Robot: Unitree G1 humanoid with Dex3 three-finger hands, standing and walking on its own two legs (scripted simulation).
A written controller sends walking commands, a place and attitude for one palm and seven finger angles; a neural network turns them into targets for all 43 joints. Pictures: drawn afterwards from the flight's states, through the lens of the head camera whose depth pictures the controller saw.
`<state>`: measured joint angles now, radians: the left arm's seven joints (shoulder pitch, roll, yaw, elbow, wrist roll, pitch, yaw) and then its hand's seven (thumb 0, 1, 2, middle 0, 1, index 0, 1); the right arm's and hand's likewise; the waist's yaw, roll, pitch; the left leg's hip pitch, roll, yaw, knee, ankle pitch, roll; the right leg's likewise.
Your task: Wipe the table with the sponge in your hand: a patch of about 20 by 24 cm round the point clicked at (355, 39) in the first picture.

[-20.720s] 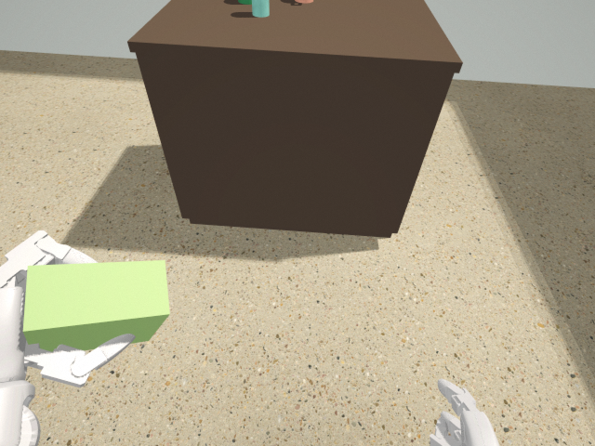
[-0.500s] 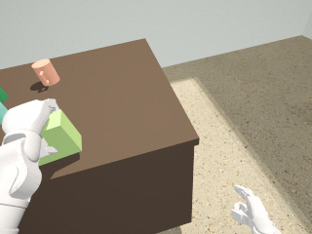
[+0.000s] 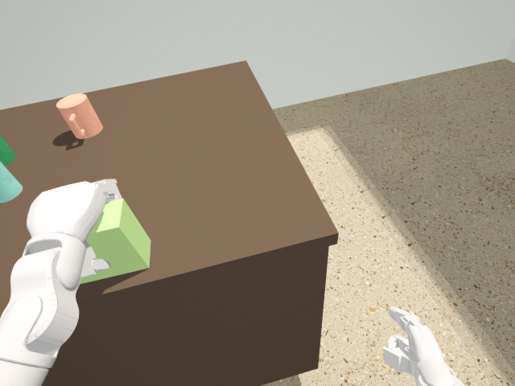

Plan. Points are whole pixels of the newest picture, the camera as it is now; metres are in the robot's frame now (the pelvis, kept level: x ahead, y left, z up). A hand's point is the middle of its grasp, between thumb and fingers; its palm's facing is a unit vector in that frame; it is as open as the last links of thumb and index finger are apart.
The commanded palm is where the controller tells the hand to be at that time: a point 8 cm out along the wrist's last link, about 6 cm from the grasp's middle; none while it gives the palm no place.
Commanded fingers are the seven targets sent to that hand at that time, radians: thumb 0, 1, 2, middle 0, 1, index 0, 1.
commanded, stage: lower the sponge onto the table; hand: left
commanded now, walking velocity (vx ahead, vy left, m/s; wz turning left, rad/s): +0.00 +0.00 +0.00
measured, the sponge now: (103, 249) +0.26 +0.29 +0.10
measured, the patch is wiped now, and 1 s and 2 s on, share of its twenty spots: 0.00 0.20 0.35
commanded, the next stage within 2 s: wipe forward along the first lane in 0.14 s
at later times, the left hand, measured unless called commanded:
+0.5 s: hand (89, 224) +0.28 +0.30 +0.15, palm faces +0.05 -0.04 -1.00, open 9.9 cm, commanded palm +0.25 +0.31 +0.19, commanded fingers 0.00 0.10 1.30 -1.20 -1.60 -1.20 -1.60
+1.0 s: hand (92, 201) +0.32 +0.32 +0.14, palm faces -0.05 -0.01 -1.00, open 9.9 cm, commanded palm +0.30 +0.33 +0.17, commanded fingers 0.00 0.10 1.30 -1.20 -1.60 -1.20 -1.60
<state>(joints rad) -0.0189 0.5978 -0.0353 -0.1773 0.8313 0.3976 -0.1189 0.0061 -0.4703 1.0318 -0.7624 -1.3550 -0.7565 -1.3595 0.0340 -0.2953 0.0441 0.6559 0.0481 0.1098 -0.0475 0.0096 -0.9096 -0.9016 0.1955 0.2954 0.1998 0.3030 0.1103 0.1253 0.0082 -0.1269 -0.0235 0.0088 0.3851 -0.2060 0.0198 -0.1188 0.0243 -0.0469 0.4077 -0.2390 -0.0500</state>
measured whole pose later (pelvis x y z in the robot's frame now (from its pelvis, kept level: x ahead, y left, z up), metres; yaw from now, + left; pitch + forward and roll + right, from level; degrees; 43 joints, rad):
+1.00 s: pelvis -0.01 -0.03 -0.01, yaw +1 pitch +1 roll +1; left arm -0.38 0.69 0.05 0.41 0.87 0.19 -0.16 0.02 -0.51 1.07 -0.78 -1.31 -0.77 -1.35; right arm 0.16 -0.33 0.02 0.70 0.06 0.13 -0.08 0.01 -0.91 -0.90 0.20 0.30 0.20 0.30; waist 0.04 0.09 -0.02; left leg -0.26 0.01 -0.02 0.48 -0.23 0.01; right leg -0.24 0.06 -0.07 0.48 -0.26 -0.08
